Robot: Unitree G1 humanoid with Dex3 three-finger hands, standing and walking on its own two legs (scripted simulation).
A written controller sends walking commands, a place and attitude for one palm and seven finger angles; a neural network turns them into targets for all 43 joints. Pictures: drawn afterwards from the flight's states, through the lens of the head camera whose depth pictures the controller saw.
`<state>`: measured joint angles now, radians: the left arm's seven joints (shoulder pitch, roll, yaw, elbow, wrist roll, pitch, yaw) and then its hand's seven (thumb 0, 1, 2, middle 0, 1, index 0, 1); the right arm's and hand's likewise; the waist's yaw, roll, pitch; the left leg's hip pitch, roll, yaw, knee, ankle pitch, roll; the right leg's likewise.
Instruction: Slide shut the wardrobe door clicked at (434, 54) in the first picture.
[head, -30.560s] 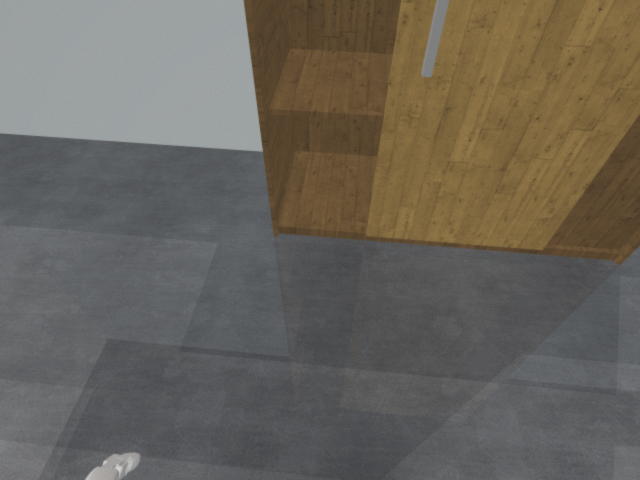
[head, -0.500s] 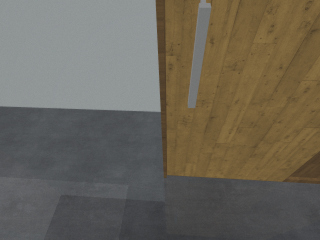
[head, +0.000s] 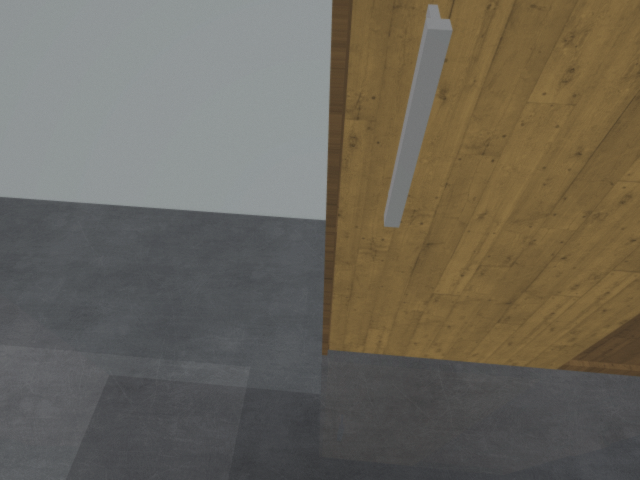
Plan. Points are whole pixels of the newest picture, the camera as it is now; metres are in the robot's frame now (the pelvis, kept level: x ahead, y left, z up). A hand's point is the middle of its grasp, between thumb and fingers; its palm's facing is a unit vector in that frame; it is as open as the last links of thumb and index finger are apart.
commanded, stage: come to a stop and stand still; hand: right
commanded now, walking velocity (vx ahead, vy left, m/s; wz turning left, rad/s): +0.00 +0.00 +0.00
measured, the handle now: (408, 135) +0.51 -0.07 +0.15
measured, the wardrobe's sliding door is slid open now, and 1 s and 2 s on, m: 0.00 0.00 0.00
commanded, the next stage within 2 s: look again from close up in 0.92 s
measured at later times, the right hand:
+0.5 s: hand out of the picture +0.01 -0.23 -0.17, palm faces +0.01 +0.97 -0.25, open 7.4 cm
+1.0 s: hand out of the picture -0.04 -0.22 -0.17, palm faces -0.02 +0.97 -0.24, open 7.4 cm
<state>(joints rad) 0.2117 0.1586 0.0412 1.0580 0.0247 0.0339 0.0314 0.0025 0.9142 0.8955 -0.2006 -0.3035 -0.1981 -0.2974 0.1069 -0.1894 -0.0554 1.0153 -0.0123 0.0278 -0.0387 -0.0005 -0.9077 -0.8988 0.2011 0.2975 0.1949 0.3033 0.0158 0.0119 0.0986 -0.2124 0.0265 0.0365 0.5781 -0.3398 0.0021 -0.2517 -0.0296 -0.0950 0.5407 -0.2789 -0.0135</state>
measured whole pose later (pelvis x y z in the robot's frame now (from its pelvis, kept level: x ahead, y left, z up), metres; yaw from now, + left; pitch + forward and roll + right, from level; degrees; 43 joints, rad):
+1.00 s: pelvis -0.04 -0.03 +0.01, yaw +0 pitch -2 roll +1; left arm 0.24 0.23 0.01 1.10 0.02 0.01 -0.01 0.01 0.91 0.90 -0.20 -0.30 -0.20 -0.30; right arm 0.29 -0.23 0.01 1.09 -0.02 0.00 -0.02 0.00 -0.90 -0.90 0.20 0.30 0.20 0.30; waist 0.00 0.01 0.03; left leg -0.18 0.04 0.03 0.42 -0.21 -0.04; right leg -0.24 0.00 -0.09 0.43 -0.16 -0.05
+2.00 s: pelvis +0.00 -0.02 +0.01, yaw +2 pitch +0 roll +0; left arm 0.25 0.16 0.01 1.13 0.01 -0.01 0.01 0.01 0.92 0.90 -0.20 -0.30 -0.20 -0.30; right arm 0.31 -0.15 0.01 1.11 -0.02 -0.01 -0.05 0.00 -0.90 -0.90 0.20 0.30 0.19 0.30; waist 0.00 0.01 0.02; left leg -0.14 0.04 0.00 0.41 -0.26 -0.03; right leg -0.20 0.00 -0.11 0.43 -0.23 -0.04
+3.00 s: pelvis -0.02 +0.00 -0.02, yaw -2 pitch +4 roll +1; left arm 0.30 0.28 -0.01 0.63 -0.05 -0.29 0.08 0.02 0.91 0.90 -0.20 -0.30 -0.20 -0.30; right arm 0.28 -0.34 -0.34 0.01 0.37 -0.20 0.39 0.00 0.09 -0.48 0.27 0.94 0.27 0.94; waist -0.01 -0.03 -0.06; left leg -0.40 0.01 0.08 0.72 -0.40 0.01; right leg -0.49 -0.04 -0.02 0.76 -0.35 0.00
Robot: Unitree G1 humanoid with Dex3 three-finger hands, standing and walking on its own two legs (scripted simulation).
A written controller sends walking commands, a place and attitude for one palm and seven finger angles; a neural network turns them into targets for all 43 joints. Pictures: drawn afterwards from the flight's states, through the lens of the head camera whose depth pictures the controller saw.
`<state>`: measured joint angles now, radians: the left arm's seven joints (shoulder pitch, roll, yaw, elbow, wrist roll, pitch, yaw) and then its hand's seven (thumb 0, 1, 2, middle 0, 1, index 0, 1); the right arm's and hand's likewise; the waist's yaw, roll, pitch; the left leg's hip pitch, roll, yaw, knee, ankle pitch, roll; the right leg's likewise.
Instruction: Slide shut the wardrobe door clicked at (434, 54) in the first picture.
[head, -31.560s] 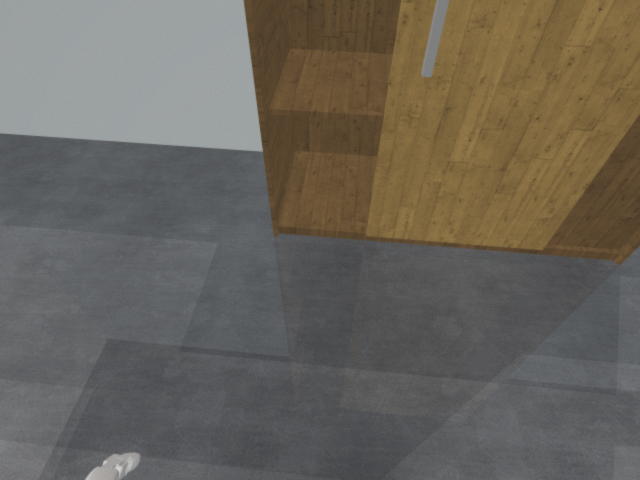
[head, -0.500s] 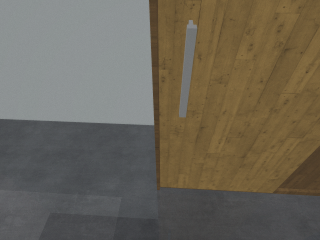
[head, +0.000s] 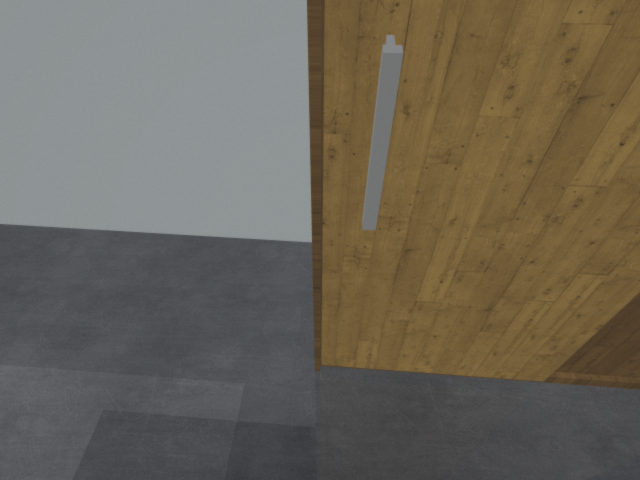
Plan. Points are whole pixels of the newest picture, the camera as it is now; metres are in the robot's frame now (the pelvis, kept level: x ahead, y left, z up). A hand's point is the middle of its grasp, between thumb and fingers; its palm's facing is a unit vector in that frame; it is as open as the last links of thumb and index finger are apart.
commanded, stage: look again from close up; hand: right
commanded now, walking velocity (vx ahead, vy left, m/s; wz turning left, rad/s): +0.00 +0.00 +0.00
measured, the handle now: (378, 145) +0.55 -0.05 +0.14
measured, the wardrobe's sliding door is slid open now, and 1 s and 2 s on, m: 0.00 0.00 0.00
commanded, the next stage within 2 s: raise the hand with hooked fingers in 0.88 s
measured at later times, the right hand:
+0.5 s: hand out of the picture +0.01 -0.16 -0.18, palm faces -0.01 +0.99 -0.17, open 7.4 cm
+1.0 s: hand out of the picture +0.03 -0.17 -0.18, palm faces -0.01 +0.98 -0.19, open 7.4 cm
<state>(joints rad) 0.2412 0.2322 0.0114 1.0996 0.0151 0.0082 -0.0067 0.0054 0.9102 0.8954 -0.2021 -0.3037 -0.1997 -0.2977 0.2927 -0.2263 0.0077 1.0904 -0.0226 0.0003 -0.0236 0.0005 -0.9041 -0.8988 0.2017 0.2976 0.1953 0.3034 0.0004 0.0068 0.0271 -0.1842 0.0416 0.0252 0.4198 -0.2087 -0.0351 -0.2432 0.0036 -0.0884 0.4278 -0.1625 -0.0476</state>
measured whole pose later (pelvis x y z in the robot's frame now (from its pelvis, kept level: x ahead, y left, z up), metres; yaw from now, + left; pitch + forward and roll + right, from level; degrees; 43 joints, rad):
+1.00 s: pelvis +0.04 +0.00 +0.00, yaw +1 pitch +0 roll +0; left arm 0.25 0.16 0.01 1.13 0.01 -0.01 0.01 0.01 0.92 0.90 -0.20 -0.30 -0.20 -0.30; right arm 0.31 -0.15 0.01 1.11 -0.02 -0.01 -0.05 0.00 -0.90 -0.90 0.20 0.30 0.19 0.30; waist 0.00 0.01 0.02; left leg -0.14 0.04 0.00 0.41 -0.26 -0.03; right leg -0.20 0.00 -0.11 0.43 -0.23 -0.04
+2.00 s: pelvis +0.02 +0.03 -0.03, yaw -2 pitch +4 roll +1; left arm 0.30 0.28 -0.01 0.63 -0.05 -0.29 0.08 0.02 0.91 0.90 -0.20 -0.30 -0.20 -0.30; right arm 0.28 -0.34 -0.34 0.01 0.37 -0.20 0.39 0.00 0.09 -0.48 0.27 0.94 0.27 0.94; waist -0.01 -0.03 -0.06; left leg -0.40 0.01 0.08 0.72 -0.40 0.01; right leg -0.49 -0.04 -0.02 0.76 -0.35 0.00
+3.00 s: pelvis +0.03 +0.03 +0.00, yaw -3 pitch -2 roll +1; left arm 0.23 0.27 -0.07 0.62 -0.08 -0.24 0.10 0.01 0.91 0.90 -0.20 -0.30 -0.20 -0.30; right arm -0.09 -0.46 -0.48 0.15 0.34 0.11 0.45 -0.02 0.50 -0.30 0.30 1.20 0.30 1.20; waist -0.04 -0.04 -0.02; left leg -0.16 0.00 0.09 0.48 -0.29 0.01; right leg -0.25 -0.03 -0.02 0.52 -0.24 0.00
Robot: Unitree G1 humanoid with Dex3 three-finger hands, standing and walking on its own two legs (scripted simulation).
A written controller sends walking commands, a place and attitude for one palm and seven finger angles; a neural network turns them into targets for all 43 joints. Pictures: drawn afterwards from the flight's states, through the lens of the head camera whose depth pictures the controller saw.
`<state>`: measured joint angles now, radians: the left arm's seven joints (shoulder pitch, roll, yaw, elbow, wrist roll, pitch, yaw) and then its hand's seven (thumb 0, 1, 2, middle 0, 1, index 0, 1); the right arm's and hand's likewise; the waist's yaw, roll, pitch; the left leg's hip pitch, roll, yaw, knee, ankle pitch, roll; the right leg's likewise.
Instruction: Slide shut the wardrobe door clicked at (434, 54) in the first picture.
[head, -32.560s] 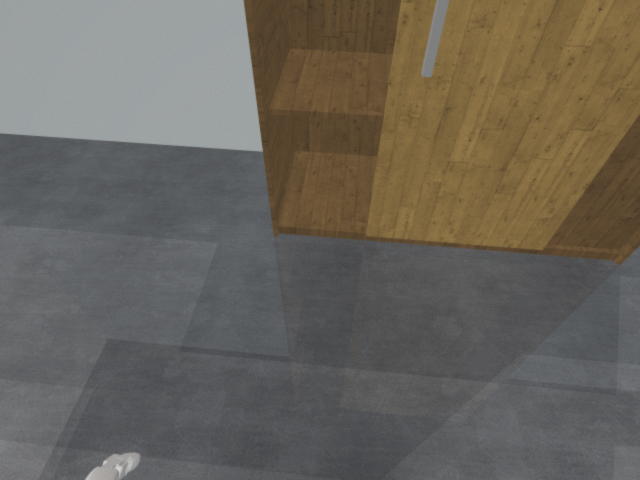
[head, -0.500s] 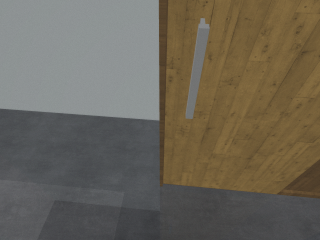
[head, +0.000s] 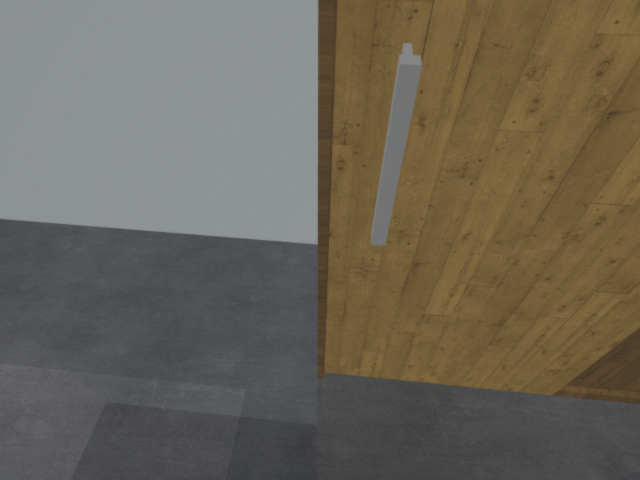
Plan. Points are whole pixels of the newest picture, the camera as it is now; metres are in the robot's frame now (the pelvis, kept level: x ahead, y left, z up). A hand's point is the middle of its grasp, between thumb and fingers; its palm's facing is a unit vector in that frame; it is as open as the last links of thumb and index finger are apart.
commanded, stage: raise the hand with hooked fingers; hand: right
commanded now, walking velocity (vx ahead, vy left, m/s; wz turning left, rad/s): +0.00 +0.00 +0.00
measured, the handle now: (390, 159) +0.51 -0.07 +0.14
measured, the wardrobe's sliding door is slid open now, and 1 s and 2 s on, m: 0.00 0.00 0.00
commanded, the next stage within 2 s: none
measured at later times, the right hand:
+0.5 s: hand out of the picture +0.14 -0.19 -0.02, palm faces +0.20 +0.98 -0.05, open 9.2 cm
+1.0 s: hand (555, 410) +0.20 -0.22 +0.07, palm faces +0.08 +0.99 -0.07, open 12.2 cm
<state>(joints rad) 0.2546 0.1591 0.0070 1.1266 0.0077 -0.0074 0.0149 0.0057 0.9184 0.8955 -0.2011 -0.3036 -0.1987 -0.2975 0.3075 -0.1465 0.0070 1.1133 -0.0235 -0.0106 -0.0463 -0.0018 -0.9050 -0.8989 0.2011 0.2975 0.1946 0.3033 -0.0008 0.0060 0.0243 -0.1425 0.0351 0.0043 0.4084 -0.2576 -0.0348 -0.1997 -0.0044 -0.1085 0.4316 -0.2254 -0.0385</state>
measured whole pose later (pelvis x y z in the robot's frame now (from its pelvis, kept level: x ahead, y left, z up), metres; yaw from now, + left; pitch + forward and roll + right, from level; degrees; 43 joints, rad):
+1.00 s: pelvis -0.02 +0.03 -0.03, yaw -3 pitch +4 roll +1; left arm 0.30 0.28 -0.01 0.63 -0.05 -0.29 0.08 0.02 0.91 0.90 -0.20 -0.30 -0.20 -0.30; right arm 0.28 -0.34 -0.34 0.01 0.37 -0.20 0.39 0.00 0.09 -0.48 0.27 0.94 0.27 0.94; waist -0.01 -0.03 -0.06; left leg -0.40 0.01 0.08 0.72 -0.40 0.01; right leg -0.49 -0.04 -0.02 0.76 -0.35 0.00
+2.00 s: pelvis -0.01 +0.03 -0.01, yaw -4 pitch -2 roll +1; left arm 0.23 0.27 -0.07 0.62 -0.08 -0.24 0.10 0.01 0.91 0.90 -0.20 -0.30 -0.20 -0.30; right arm -0.09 -0.46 -0.48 0.15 0.34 0.11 0.45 -0.02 0.50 -0.30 0.30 1.20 0.30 1.20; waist -0.04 -0.04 -0.02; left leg -0.16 0.00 0.09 0.48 -0.29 0.01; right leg -0.25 -0.03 -0.02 0.52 -0.24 0.00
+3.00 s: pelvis -0.01 +0.03 -0.01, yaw -3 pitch +0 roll +0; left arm 0.24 0.25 -0.07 0.65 -0.07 -0.18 0.09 0.01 0.91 0.90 -0.20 -0.30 -0.20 -0.30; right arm -0.40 -0.36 -0.30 0.38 0.24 0.10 0.26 -0.02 0.50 -0.30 0.30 1.20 0.30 1.20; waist 0.00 -0.04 -0.03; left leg -0.21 0.01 0.06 0.50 -0.30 0.01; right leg -0.28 -0.03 -0.05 0.52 -0.24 -0.01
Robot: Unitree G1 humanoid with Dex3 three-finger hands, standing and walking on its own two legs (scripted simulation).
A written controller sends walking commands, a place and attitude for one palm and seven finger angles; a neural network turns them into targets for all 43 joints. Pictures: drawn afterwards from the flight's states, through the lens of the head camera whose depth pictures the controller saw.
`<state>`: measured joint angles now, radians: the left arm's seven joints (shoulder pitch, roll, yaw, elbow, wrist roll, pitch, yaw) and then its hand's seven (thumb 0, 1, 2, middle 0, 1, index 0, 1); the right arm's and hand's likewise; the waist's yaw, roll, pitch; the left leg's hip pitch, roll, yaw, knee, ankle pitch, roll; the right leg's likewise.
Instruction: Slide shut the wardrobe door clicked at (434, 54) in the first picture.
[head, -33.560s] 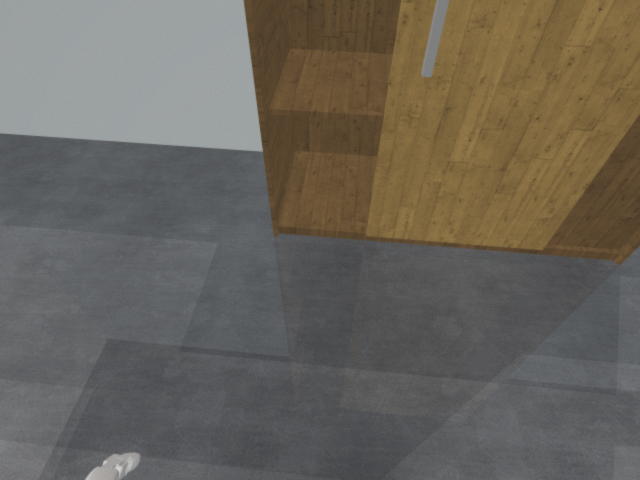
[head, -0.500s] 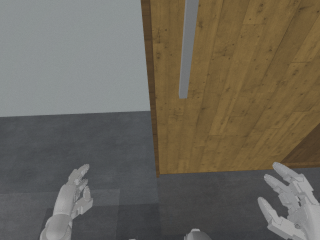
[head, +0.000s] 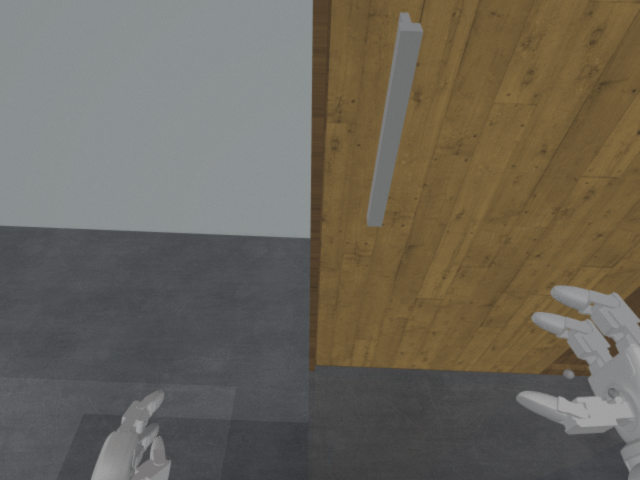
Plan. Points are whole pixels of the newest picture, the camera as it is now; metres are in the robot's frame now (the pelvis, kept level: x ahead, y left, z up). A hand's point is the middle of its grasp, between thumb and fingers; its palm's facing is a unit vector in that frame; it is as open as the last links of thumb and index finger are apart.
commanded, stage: raise the hand with hooked fingers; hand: right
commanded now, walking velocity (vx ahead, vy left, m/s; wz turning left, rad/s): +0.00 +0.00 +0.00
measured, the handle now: (387, 135) +0.53 -0.06 +0.17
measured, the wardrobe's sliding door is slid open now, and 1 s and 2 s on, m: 0.00 0.00 0.00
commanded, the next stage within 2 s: move the hooked fingers beside the handle in 1.08 s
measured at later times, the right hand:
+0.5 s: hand out of the picture +0.26 -0.29 +0.18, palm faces +0.07 +0.99 -0.09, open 14.0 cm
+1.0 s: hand out of the picture +0.28 -0.28 +0.19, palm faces +0.08 +0.99 -0.07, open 14.0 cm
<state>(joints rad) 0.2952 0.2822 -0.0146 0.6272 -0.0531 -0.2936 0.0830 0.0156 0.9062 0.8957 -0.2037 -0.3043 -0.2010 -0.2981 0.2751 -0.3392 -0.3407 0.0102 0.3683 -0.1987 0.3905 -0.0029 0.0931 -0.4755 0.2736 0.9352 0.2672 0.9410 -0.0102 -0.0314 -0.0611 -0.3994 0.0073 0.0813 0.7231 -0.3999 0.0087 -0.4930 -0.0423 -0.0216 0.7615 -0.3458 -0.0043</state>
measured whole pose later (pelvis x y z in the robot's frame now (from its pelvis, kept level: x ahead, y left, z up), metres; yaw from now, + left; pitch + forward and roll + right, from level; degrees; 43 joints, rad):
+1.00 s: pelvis +0.00 +0.01 +0.02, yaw -1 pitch -2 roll +1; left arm 0.23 0.27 -0.07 0.62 -0.08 -0.24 0.10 0.01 0.91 0.90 -0.20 -0.30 -0.20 -0.30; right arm -0.09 -0.46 -0.48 0.15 0.34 0.11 0.45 -0.02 0.50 -0.30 0.30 1.20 0.30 1.20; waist -0.04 -0.04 -0.02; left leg -0.16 0.00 0.09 0.48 -0.29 0.01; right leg -0.25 -0.03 -0.02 0.52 -0.24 0.00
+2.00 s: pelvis +0.01 +0.00 +0.02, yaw +1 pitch +0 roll +0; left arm 0.24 0.25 -0.07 0.65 -0.07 -0.18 0.09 0.01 0.91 0.90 -0.20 -0.30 -0.20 -0.30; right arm -0.40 -0.36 -0.30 0.38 0.24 0.10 0.26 -0.02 0.50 -0.30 0.30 1.20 0.30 1.20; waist 0.00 -0.04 -0.03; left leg -0.21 0.01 0.06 0.50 -0.30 0.01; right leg -0.28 -0.03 -0.05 0.52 -0.24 -0.01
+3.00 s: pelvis +0.01 +0.00 +0.02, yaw +3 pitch +5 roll +0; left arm 0.35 0.26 -0.02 0.70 -0.05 -0.06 0.04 0.01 0.91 0.90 -0.20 -0.30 -0.20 -0.30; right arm -0.77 -0.31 -0.29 0.89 0.13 -0.11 0.10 -0.02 0.50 -0.30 0.30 1.20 0.30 1.20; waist 0.08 -0.03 -0.05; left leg -0.32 -0.01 0.03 0.54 -0.31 0.01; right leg -0.38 -0.05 -0.07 0.55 -0.26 0.00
